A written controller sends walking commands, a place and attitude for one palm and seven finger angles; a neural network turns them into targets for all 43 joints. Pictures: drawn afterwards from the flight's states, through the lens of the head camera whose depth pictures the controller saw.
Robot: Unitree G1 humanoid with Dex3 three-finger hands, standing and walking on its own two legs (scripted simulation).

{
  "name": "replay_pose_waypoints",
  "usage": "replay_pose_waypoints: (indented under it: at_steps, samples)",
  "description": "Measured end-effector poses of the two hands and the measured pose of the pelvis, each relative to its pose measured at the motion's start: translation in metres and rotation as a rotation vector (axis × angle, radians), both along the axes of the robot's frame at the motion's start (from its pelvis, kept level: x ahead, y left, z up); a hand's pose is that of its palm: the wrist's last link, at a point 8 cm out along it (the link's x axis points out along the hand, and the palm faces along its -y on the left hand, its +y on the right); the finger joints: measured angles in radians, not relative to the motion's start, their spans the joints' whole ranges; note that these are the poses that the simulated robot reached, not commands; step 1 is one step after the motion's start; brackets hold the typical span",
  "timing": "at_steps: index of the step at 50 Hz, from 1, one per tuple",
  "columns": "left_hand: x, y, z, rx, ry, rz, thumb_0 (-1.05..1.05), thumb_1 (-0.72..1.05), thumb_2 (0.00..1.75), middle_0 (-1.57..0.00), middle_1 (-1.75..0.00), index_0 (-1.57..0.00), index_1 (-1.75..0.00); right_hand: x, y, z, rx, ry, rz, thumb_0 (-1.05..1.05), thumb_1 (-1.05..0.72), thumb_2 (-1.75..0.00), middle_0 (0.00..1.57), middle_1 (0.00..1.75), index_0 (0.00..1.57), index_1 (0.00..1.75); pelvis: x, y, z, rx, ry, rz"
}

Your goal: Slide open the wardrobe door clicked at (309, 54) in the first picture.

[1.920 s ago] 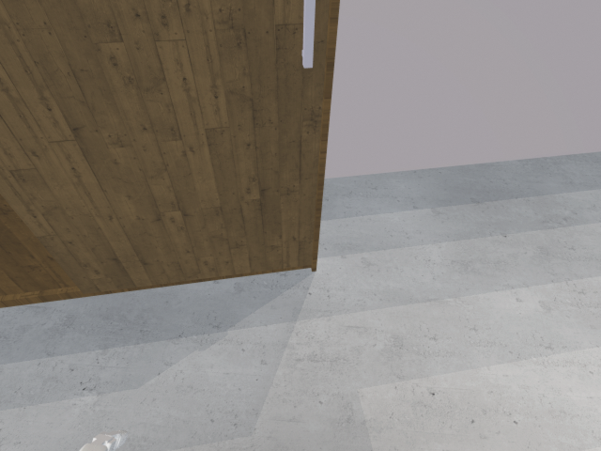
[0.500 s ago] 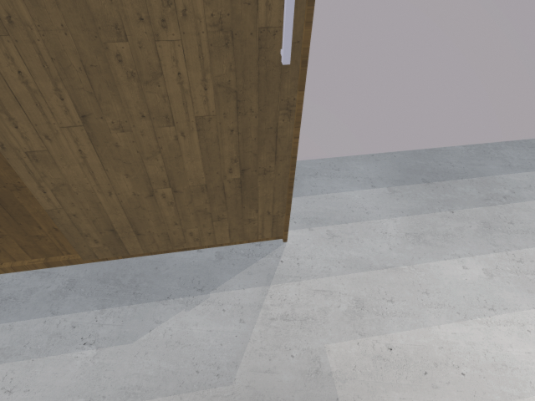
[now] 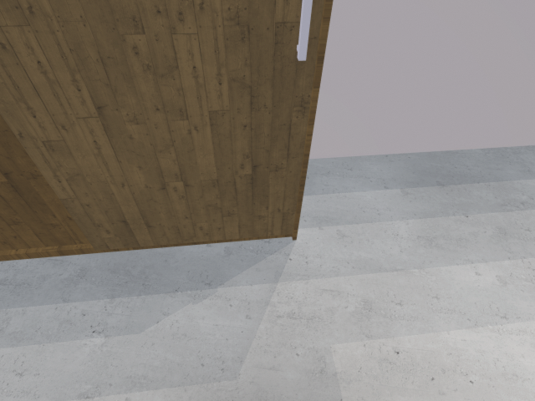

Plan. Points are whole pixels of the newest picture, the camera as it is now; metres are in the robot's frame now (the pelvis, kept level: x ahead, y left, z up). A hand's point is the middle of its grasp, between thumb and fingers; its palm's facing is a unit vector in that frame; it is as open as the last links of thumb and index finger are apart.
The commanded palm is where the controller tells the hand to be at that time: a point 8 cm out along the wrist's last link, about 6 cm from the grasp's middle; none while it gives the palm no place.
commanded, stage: turn to face it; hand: right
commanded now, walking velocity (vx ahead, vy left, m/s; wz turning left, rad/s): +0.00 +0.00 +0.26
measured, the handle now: (305, 3) +0.88 -0.04 +0.22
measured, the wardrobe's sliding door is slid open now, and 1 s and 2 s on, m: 0.00 0.00 0.00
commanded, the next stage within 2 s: take the last steps up to it in 0.22 s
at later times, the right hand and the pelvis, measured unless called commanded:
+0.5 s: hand out of the picture +0.05 -0.19 -0.18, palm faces -0.08 +0.97 -0.23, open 7.4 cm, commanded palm none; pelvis -0.01 +0.00 -0.02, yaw +7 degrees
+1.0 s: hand out of the picture +0.14 -0.24 -0.19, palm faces -0.11 +0.99 -0.11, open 7.4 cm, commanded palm none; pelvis +0.13 -0.07 +0.00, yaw +10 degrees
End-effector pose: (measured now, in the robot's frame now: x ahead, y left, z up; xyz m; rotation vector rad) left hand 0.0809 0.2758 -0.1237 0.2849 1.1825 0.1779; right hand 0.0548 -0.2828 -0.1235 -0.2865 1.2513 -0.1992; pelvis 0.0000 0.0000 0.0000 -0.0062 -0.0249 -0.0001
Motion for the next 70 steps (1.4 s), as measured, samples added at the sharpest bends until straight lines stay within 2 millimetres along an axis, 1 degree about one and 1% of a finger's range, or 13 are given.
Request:
replay_pose_waypoints:
  at_steps: [12,19,24,28,34,38,41,43,46,51,56,63,70]
  samples:
    - [-0.073,-0.033,-0.025,-0.088,0.1,0.13,0.0,0.91,0.89,-0.2,-0.3,-0.2,-0.29,-0.011,0.043,-0.023,0.104,0.032,0.051,0.01,-0.91,-0.89,0.2,0.3,0.2,0.3,-0.013,-0.002,-0.011,0.0,0.01,0.05]
    - [-0.111,-0.043,-0.029,-0.095,0.148,0.194,0.0,0.91,0.89,-0.2,-0.3,-0.2,-0.29,-0.009,0.044,-0.028,0.12,0.03,0.072,0.01,-0.9,-0.89,0.2,0.3,0.2,0.3,-0.019,-0.008,-0.014,-0.007,0.017,0.077]
    - [-0.122,-0.039,-0.037,-0.116,0.164,0.217,0.0,0.91,0.89,-0.2,-0.3,-0.2,-0.29,-0.009,0.044,-0.026,0.104,0.021,0.075,0.01,-0.91,-0.89,0.2,0.3,0.2,0.3,-0.009,-0.003,-0.018,0.001,0.007,0.115]
    - [-0.109,-0.035,-0.038,-0.115,0.172,0.209,0.0,0.91,0.89,-0.2,-0.3,-0.2,-0.29,-0.026,0.045,-0.027,0.1,0.038,0.036,0.0,-0.91,-0.89,0.2,0.3,0.2,0.3,0.002,-0.002,-0.018,0.021,0.009,0.114]
    - [-0.054,-0.043,-0.014,-0.101,0.074,0.189,0.0,0.91,0.89,-0.2,-0.3,-0.2,-0.29,-0.056,0.043,-0.021,0.141,0.18,-0.006,0.01,-0.91,-0.89,0.2,0.3,0.2,0.3,0.028,-0.014,-0.003,0.025,0.024,0.123]
    - [-0.009,-0.06,-0.005,-0.086,0.018,0.164,0.0,0.91,0.89,-0.19,-0.3,-0.2,-0.29,-0.058,0.033,-0.028,0.178,0.25,-0.031,0.01,-0.91,-0.89,0.2,0.3,0.2,0.3,0.05,-0.03,-0.004,0.035,0.031,0.125]
    - [0.02,-0.077,-0.007,-0.062,-0.022,0.152,0.0,0.91,0.89,-0.2,-0.3,-0.2,-0.29,-0.048,0.019,-0.042,0.202,0.286,-0.044,0.01,-0.9,-0.89,0.2,0.3,0.2,0.3,0.071,-0.047,-0.013,0.044,0.029,0.13]
    - [0.03,-0.089,-0.007,-0.056,-0.038,0.164,0.0,0.91,0.89,-0.2,-0.3,-0.2,-0.29,-0.031,0.01,-0.046,0.206,0.303,-0.025,0.01,-0.91,-0.89,0.2,0.3,0.2,0.3,0.082,-0.055,-0.015,0.037,0.022,0.15]
    - [0.027,-0.104,-0.001,-0.051,-0.019,0.225,0.0,0.93,0.89,-0.2,-0.3,-0.2,-0.29,0.013,-0.002,-0.044,0.204,0.27,0.022,0.01,-0.91,-0.89,0.2,0.3,0.2,0.3,0.101,-0.063,-0.007,0.036,0.019,0.167]
    - [0.004,-0.125,0.006,-0.057,0.102,0.294,-0.01,0.95,0.89,-0.2,-0.3,-0.2,-0.29,0.106,-0.012,-0.034,0.201,0.131,0.078,0.01,-0.91,-0.89,0.19,0.3,0.2,0.3,0.133,-0.072,0.004,0.036,0.024,0.178]
    - [-0.021,-0.154,0.005,-0.104,0.249,0.37,0.0,0.93,0.89,-0.2,-0.3,-0.2,-0.29,0.19,-0.008,-0.029,0.198,0.033,0.129,0.01,-0.91,-0.89,0.19,0.3,0.19,0.3,0.166,-0.073,0.006,0.032,0.024,0.185]
    - [-0.035,-0.191,0.006,-0.192,0.424,0.47,0.0,0.92,0.89,-0.2,-0.3,-0.2,-0.29,0.292,0.023,-0.027,0.208,-0.021,0.222,0.01,-0.91,-0.89,0.19,0.3,0.19,0.29,0.216,-0.061,0.0,0.027,0.027,0.193]
    - [-0.011,-0.194,0.0,-0.262,0.566,0.536,0.0,0.91,0.89,-0.2,-0.3,-0.2,-0.29,0.389,0.081,-0.036,0.228,-0.079,0.301,0.01,-0.91,-0.89,0.19,0.3,0.19,0.3,0.279,-0.032,-0.016,0.028,0.037,0.197]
